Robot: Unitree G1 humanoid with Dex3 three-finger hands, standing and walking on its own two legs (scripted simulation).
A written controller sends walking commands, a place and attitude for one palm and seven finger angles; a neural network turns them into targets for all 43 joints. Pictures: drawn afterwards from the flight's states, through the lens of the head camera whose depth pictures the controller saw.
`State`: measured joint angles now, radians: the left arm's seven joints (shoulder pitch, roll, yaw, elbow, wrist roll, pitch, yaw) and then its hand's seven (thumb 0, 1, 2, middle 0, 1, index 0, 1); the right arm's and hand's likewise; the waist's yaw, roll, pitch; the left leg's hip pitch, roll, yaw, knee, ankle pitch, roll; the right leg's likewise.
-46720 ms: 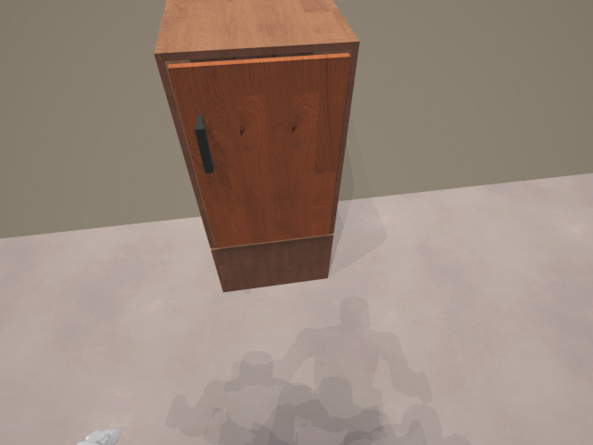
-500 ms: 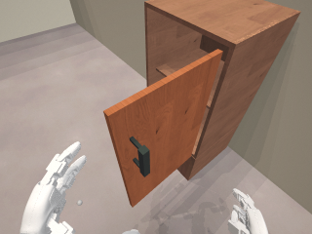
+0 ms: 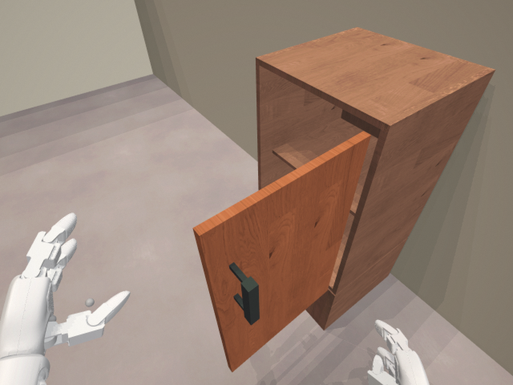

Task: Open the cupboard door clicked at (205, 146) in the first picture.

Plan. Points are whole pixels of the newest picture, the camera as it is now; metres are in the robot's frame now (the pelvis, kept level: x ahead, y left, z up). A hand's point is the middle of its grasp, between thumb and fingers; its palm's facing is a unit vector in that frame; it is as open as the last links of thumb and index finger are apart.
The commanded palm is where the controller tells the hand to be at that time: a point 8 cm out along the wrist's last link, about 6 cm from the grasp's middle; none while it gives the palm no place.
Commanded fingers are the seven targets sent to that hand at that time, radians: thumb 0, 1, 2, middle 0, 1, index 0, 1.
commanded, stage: draw the hand back to the body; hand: left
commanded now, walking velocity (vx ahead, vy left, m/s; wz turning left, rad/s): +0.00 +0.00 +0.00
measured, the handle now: (243, 293) +0.28 +0.06 -0.02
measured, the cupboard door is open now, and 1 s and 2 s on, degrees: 92 92 92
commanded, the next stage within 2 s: step back with the hand held close in 0.60 s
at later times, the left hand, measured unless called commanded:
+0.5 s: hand (75, 276) +0.19 +0.23 +0.17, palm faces +0.43 -0.82 -0.39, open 7.6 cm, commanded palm +0.14 +0.28 +0.19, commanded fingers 0.00 0.90 0.90 -0.20 -0.30 -0.20 -0.30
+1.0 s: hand (71, 280) +0.18 +0.24 +0.17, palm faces +0.36 -0.80 -0.49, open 7.5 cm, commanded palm +0.12 +0.28 +0.19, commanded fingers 0.00 0.90 0.90 -0.20 -0.30 -0.20 -0.30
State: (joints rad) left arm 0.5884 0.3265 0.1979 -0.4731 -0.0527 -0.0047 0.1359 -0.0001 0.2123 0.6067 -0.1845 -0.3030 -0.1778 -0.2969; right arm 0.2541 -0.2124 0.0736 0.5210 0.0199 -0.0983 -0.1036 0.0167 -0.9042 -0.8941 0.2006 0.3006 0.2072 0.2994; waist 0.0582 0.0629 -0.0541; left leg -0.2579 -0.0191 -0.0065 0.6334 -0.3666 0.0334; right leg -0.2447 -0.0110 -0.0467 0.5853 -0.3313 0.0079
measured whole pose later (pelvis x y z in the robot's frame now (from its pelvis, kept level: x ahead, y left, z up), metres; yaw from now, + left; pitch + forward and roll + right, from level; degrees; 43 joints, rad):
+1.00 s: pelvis -0.02 -0.02 +0.02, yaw -2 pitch +0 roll -1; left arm 0.55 0.38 0.37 -0.43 -0.06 -0.14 0.12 0.02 0.89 0.90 -0.21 -0.30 -0.21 -0.30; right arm 0.17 -0.25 -0.01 0.58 0.01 -0.01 -0.08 0.02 -0.91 -0.89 0.20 0.30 0.21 0.30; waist 0.01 0.06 0.01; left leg -0.21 0.01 0.01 0.44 -0.23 0.01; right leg -0.21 0.02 -0.03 0.40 -0.19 -0.01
